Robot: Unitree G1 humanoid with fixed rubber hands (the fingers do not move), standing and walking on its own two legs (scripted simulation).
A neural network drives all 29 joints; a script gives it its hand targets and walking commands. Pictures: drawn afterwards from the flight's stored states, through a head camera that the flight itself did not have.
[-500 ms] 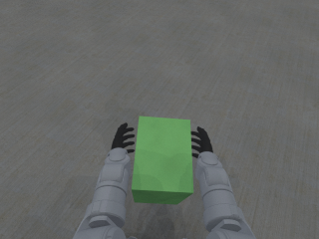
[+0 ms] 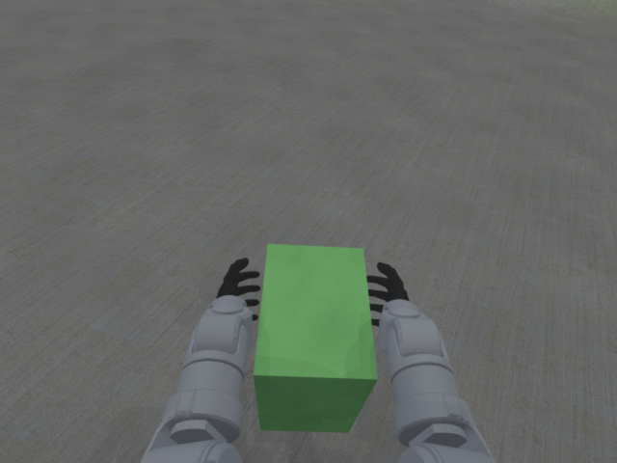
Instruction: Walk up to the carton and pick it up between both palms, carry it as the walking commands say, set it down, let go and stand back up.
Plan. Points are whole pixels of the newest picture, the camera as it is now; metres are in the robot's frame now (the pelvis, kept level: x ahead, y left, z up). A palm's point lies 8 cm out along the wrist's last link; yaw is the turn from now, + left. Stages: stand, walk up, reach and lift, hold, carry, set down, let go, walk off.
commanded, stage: reach and lift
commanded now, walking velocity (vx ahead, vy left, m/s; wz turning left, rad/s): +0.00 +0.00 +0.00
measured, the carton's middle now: (309, 342) +0.32 +0.00 -0.03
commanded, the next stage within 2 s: hold in 1.26 s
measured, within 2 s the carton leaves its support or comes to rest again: neither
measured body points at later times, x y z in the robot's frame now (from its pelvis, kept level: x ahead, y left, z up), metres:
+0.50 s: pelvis -0.01 -0.01 +0.00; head -0.05 -0.01 +0.45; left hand +0.33 +0.12 +0.05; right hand +0.33 -0.12 +0.05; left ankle +0.04 +0.13 -0.74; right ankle +0.03 -0.14 -0.74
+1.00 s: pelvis +0.00 +0.00 +0.00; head -0.06 +0.00 +0.45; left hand +0.32 +0.12 +0.05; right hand +0.32 -0.12 +0.05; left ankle +0.04 +0.13 -0.74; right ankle +0.03 -0.14 -0.74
